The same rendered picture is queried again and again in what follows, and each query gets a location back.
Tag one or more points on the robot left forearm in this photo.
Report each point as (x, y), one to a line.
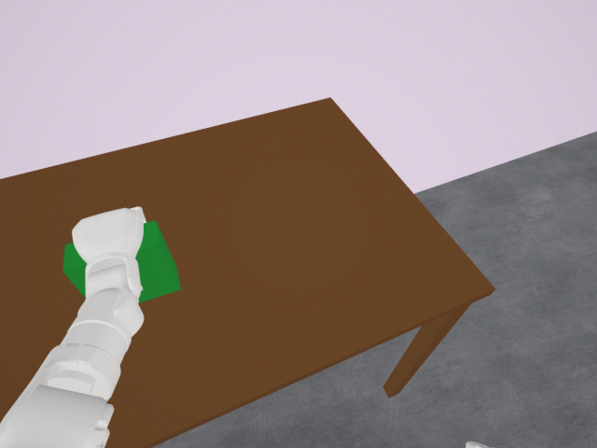
(88, 359)

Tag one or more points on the table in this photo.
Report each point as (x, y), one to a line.
(297, 246)

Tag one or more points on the left robot hand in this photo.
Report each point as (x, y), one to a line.
(120, 230)

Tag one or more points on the sponge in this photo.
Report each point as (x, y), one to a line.
(158, 272)

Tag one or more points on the robot left upper arm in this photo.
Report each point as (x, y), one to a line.
(57, 418)

